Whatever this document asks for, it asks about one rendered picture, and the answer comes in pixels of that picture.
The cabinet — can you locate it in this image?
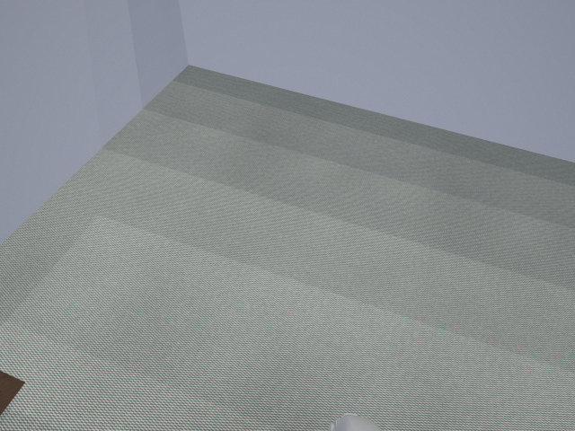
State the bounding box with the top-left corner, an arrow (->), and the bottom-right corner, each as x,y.
0,371 -> 25,416

